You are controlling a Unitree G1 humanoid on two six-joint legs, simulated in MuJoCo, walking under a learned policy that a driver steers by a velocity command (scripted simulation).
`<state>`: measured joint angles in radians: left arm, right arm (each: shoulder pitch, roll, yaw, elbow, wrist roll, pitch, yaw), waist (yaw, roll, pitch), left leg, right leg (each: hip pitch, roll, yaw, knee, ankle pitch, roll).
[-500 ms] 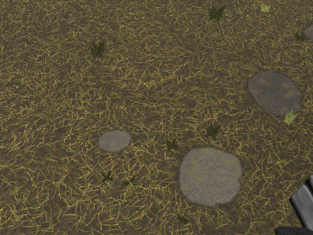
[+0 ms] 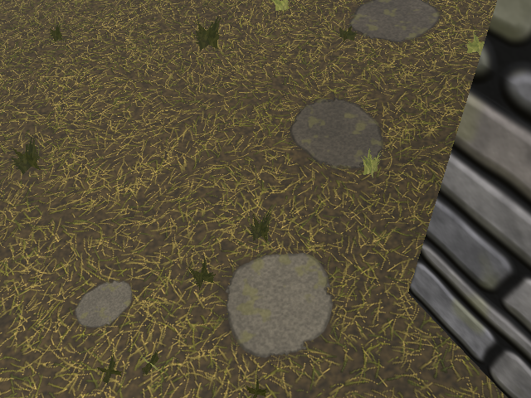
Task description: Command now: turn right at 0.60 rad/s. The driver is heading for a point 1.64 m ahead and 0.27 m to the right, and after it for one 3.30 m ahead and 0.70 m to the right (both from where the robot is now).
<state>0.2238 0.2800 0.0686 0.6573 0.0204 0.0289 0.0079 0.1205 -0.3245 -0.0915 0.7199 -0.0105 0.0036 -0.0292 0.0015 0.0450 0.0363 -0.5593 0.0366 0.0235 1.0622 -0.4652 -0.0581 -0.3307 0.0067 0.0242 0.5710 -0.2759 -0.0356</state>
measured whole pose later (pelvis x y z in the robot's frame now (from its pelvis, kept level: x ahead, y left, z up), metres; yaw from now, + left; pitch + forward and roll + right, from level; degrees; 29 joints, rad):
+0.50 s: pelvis +0.02 +0.02 +0.01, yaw -17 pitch +2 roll +0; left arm 0.25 0.35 0.08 0.64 -0.01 0.01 0.02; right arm 0.24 -0.28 -0.06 0.69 -0.02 -0.05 -0.01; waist -0.01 -0.03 0.00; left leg -0.18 -0.02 0.04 0.38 -0.23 0.03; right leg -0.62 0.00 0.09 1.14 -0.30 0.04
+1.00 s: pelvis +0.14 -0.09 +0.01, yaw -25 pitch +2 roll +0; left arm 0.32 0.28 0.04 0.76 0.01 -0.07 0.02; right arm 0.15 -0.30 -0.04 0.66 -0.01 -0.07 -0.01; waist 0.02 0.05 0.00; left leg -0.59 0.08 0.00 1.00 -0.26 -0.06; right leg -0.19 0.01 -0.01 0.35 -0.19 -0.03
